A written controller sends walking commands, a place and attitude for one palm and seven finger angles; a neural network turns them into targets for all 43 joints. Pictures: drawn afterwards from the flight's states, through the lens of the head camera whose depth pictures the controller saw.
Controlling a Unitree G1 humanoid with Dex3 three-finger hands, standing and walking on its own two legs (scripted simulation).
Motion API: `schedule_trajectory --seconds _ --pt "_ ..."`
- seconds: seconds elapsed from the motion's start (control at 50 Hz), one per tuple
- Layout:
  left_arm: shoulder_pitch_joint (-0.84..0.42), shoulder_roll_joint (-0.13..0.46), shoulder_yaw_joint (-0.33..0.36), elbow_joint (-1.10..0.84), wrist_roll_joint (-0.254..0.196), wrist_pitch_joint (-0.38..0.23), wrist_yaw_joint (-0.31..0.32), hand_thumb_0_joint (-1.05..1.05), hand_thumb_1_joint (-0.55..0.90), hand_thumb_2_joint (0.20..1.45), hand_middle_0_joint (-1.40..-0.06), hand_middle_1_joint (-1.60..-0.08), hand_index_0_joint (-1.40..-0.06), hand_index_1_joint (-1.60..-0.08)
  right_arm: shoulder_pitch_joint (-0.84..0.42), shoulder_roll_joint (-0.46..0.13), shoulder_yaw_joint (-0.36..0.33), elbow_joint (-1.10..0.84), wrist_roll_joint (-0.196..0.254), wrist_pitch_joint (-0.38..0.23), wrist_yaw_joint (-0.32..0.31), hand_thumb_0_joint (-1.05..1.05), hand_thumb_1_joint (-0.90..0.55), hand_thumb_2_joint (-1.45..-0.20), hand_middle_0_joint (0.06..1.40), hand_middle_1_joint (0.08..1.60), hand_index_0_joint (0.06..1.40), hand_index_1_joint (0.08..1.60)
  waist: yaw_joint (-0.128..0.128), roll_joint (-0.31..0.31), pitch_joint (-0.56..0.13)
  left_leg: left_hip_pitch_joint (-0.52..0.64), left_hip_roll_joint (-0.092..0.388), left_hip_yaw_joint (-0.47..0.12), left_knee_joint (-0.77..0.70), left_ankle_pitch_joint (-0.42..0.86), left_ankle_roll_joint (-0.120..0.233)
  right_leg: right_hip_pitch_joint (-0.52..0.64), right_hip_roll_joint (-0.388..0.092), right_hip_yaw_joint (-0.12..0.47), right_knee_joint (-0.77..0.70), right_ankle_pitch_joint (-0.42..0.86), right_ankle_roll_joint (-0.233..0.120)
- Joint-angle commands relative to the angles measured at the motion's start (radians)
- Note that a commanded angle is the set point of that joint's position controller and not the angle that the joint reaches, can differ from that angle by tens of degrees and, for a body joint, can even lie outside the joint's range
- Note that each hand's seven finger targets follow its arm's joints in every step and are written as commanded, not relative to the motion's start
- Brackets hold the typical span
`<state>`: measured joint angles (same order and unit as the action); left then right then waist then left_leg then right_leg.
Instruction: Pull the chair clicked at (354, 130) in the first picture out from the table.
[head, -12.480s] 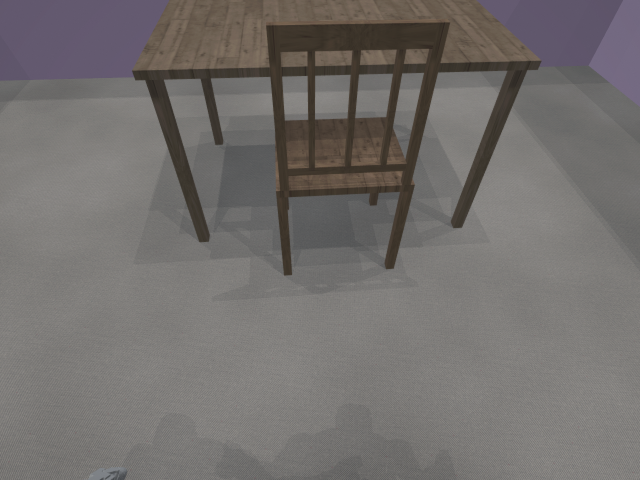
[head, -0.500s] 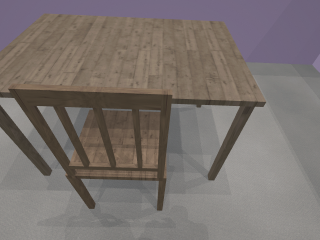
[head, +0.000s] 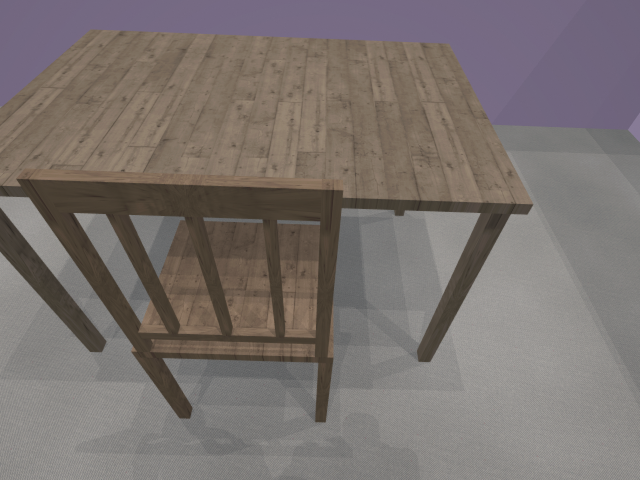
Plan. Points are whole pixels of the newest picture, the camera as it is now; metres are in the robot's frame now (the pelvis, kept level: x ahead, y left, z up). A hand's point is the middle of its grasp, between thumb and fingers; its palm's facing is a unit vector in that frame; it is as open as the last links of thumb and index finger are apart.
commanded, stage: look again from close up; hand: left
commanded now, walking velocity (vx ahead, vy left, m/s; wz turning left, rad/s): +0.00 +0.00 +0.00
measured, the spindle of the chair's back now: (213, 282) +0.44 +0.21 -0.08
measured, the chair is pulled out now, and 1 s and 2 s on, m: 0.00 0.00 0.00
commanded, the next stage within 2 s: raise the hand toward the chair's back in 0.40 s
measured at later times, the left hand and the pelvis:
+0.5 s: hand out of the picture -0.04 +0.15 -0.18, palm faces +0.05 -0.99 -0.15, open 7.4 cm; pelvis +0.00 -0.01 +0.00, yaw +0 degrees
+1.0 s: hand out of the picture +0.13 +0.16 -0.08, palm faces +0.08 -1.00 +0.01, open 9.8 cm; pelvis -0.05 +0.00 -0.11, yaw +0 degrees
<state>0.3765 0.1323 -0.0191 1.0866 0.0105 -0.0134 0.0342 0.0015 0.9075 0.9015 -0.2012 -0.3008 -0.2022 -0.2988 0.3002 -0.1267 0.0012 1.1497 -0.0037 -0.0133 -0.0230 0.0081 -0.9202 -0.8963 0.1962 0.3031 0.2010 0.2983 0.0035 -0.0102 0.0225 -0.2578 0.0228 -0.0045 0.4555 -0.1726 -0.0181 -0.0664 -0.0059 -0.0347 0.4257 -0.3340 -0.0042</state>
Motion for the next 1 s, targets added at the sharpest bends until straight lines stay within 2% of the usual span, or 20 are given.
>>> schedule_trajectory --seconds 0.0,0.46,0.48,0.5,0.52,0.54,0.56,0.58,0.6,0.62,0.64,0.68,0.7,0.74,0.8,0.82,0.88,0.9,0.94,0.98 --pt "0.1 0.089 0.017 -0.019 -0.001 -0.014 0.009 0.0 0.9 0.9 -0.2 -0.3 -0.2 -0.3 0.056 -0.086 -0.012 -0.024 0.006 -0.013 -0.008 0.0 -0.9 -0.9 0.2 0.3 0.2 0.3 0.002 0.005 0.083 0.067 0.059 -0.069 -0.061 0.094 0.049 -0.167 -0.076 0.072 -0.117 0.128 -0.029" --pt "0.104 0.083 0.016 -0.017 -0.001 -0.014 0.009 0.0 0.9 0.9 -0.2 -0.3 -0.2 -0.3 0.056 -0.087 -0.011 -0.021 0.003 -0.012 -0.01 0.0 -0.9 -0.9 0.2 0.3 0.2 0.3 0.001 0.005 0.084 0.071 0.058 -0.066 -0.047 0.113 0.045 -0.165 -0.079 0.071 -0.117 0.15 -0.031" --pt "0.126 0.118 0.026 0.0 0.021 -0.047 0.04 0.0 0.9 0.9 -0.2 -0.3 -0.2 -0.3 -0.088 -0.112 -0.005 -0.118 -0.002 -0.022 0.003 0.0 -0.9 -0.9 0.2 0.3 0.2 0.3 0.043 -0.035 0.161 -0.061 0.034 -0.017 0.194 0.087 0.011 -0.214 -0.151 0.192 -0.148 0.637 0.012" --pt "-0.617 0.469 0.198 -1.503 -0.223 -0.22 0.041 0.0 0.877 0.89 -0.198 -0.296 -0.198 -0.296 -0.123 -0.336 -0.073 -0.393 0.013 -0.154 -0.092 0.0 -0.9 -0.9 0.2 0.3 0.2 0.3 -0.119 0.186 -0.217 0.236 -0.009 0.04 0.07 0.182 0.042 -0.184 -0.093 0.105 -0.092 0.597 -0.004" --pt "-0.31 0.314 0.105 -1.35 -0.103 -0.186 0.072 0.0 0.853 0.88 -0.195 -0.293 -0.195 -0.293 -0.108 -0.251 -0.03 -0.376 0.003 -0.254 -0.098 0.0 -0.9 -0.9 0.2 0.3 0.2 0.3 -0.02 0.318 -0.264 0.306 -0.007 0.048 -0.007 0.291 0.053 -0.143 -0.024 0.039 0.043 0.404 -0.05" --pt "0.058 0.069 0.014 -1.001 -0.115 -0.07 0.079 0.0 0.83 0.87 -0.193 -0.289 -0.193 -0.289 -0.052 -0.204 -0.025 -0.368 0.014 -0.305 -0.065 0.0 -0.9 -0.9 0.2 0.3 0.2 0.3 -0.016 0.181 -0.191 0.222 0.016 0.027 -0.006 0.335 0.06 -0.196 -0.002 -0.048 0.112 0.283 -0.032" --pt "-0.011 -0.006 -0.064 -1.15 -0.144 -0.076 0.057 0.0 0.807 0.86 -0.191 -0.285 -0.191 -0.285 -0.066 -0.217 -0.019 -0.413 0.029 -0.32 -0.052 0.0 -0.9 -0.9 0.2 0.3 0.2 0.3 -0.011 0.113 -0.168 0.151 0.005 0.004 0.038 0.256 0.06 -0.212 0.002 -0.079 0.114 0.238 -0.014" --pt "-0.05 0.005 -0.072 -1.194 -0.155 -0.112 0.042 0.0 0.783 0.85 -0.188 -0.282 -0.188 -0.282 -0.106 -0.232 -0.019 -0.45 0.043 -0.34 -0.058 0.0 -0.9 -0.9 0.2 0.3 0.2 0.3 -0.032 0.026 -0.139 0.08 -0.002 -0.002 0.071 0.11 0.062 -0.282 -0.003 -0.073 0.097 0.167 -0.002" --pt "0.022 -0.038 -0.086 -1.054 -0.148 -0.129 0.03 0.0 0.76 0.84 -0.186 -0.278 -0.186 -0.278 -0.118 -0.224 -0.021 -0.463 0.033 -0.349 -0.061 0.0 -0.9 -0.9 0.2 0.3 0.2 0.3 -0.064 -0.106 -0.004 -0.019 -0.01 -0.019 0.101 -0.016 0.069 -0.387 0.006 -0.086 0.091 0.081 0.005" --pt "-0.043 -0.039 -0.093 -1.059 -0.157 -0.187 0.006 0.0 0.737 0.83 -0.184 -0.274 -0.184 -0.274 -0.095 -0.257 -0.031 -0.488 0.018 -0.363 -0.051 0.0 -0.9 -0.9 0.2 0.3 0.2 0.3 -0.091 -0.193 -0.023 -0.097 -0.023 -0.038 0.172 -0.091 0.065 -0.5 0.006 -0.078 0.126 -0.005 0.014" --pt "-0.046 -0.035 -0.062 -1.018 -0.162 -0.252 -0.023 0.0 0.713 0.82 -0.181 -0.271 -0.181 -0.271 -0.1 -0.256 -0.05 -0.505 0.002 -0.37 -0.045 0.0 -0.9 -0.9 0.2 0.3 0.2 0.3 -0.08 -0.224 -0.054 -0.173 -0.026 -0.046 0.239 -0.13 0.056 -0.58 0.007 -0.078 0.186 -0.065 0.013" --pt "0.118 -0.062 -0.027 -0.927 -0.191 -0.388 -0.11 0.0 0.667 0.8 -0.177 -0.263 -0.177 -0.263 -0.158 -0.243 -0.073 -0.567 -0.009 -0.378 -0.023 0.0 -0.9 -0.9 0.2 0.3 0.2 0.3 -0.006 -0.252 -0.107 -0.318 -0.025 -0.041 0.333 -0.187 0.029 -0.679 0.011 -0.068 0.302 -0.15 -0.001" --pt "0.204 -0.027 0.03 -0.904 -0.205 -0.45 -0.163 0.0 0.643 0.79 -0.174 -0.26 -0.174 -0.26 -0.169 -0.236 -0.08 -0.593 -0.003 -0.376 -0.003 0.0 -0.9 -0.9 0.2 0.3 0.2 0.3 0.049 -0.156 -0.155 -0.345 -0.033 -0.024 0.365 -0.161 0.018 -0.661 0.01 -0.052 0.358 -0.112 -0.019" --pt "0.21 0.009 0.075 -0.98 -0.25 -0.589 -0.279 0.0 0.597 0.77 -0.17 -0.252 -0.17 -0.252 -0.214 -0.235 -0.086 -0.653 -0.005 -0.362 0.028 0.0 -0.9 -0.9 0.2 0.3 0.2 0.3 0.073 -0.059 -0.246 -0.413 -0.037 -0.004 0.469 -0.117 0.006 -0.696 0.003 -0.038 0.493 -0.016 -0.033" --pt "0.264 0.139 0.23 -1.025 -0.219 -0.547 -0.268 0.0 0.527 0.74 -0.163 -0.241 -0.163 -0.241 -0.263 -0.228 -0.103 -0.752 0.007 -0.293 0.035 0.0 -0.9 -0.9 0.2 0.3 0.2 0.3 0.118 0.024 -0.302 -0.49 -0.036 0.026 0.522 -0.162 0.017 -0.717 0.006 -0.018 0.568 -0.061 -0.04" --pt "0.201 0.099 0.161 -1.142 -0.219 -0.508 -0.255 0.0 0.503 0.73 -0.16 -0.238 -0.16 -0.238 -0.288 -0.225 -0.088 -0.817 0.011 -0.271 0.034 0.0 -0.9 -0.9 0.2 0.3 0.2 0.3 0.099 0.044 -0.304 -0.501 -0.04 0.028 0.525 -0.201 0.024 -0.738 0.004 -0.011 0.57 -0.096 -0.036" --pt "0.08 0.105 0.137 -1.34 -0.205 -0.443 -0.179 0.0 0.433 0.7 -0.153 -0.227 -0.153 -0.227 -0.258 -0.206 -0.079 -0.864 0.018 -0.222 0.005 0.0 -0.9 -0.9 0.2 0.3 0.2 0.3 0.05 0.04 -0.318 -0.513 -0.023 0.006 0.559 -0.264 0.042 -0.783 0.017 0.015 0.556 -0.166 -0.03" --pt "0.016 0.127 0.139 -1.408 -0.197 -0.448 -0.156 0.0 0.41 0.69 -0.151 -0.223 -0.151 -0.223 -0.236 -0.205 -0.077 -0.86 0.015 -0.212 -0.007 0.0 -0.9 -0.9 0.2 0.3 0.2 0.3 0.024 0.017 -0.321 -0.527 -0.013 -0.013 0.578 -0.266 0.047 -0.814 0.029 0.022 0.565 -0.17 -0.027" --pt "-0.013 0.127 0.112 -1.522 -0.189 -0.48 -0.14 0.0 0.363 0.67 -0.146 -0.216 -0.146 -0.216 -0.183 -0.189 -0.067 -0.856 0.006 -0.205 -0.025 0.0 -0.9 -0.9 0.2 0.3 0.2 0.3 0.008 0.136 -0.353 -0.474 -0.005 -0.022 0.605 -0.212 0.052 -0.819 0.029 0.023 0.572 -0.135 -0.036" --pt "-0.086 0.131 0.086 -1.557 -0.186 -0.512 -0.155 0.0 0.317 0.65 -0.142 -0.208 -0.142 -0.208 -0.163 -0.189 -0.053 -0.835 -0.002 -0.213 -0.04 0.0 -0.9 -0.9 0.2 0.3 0.2 0.3 -0.028 0.131 -0.359 -0.468 0.003 -0.039 0.634 -0.187 0.058 -0.86 0.034 0.009 0.585 -0.118 -0.032"
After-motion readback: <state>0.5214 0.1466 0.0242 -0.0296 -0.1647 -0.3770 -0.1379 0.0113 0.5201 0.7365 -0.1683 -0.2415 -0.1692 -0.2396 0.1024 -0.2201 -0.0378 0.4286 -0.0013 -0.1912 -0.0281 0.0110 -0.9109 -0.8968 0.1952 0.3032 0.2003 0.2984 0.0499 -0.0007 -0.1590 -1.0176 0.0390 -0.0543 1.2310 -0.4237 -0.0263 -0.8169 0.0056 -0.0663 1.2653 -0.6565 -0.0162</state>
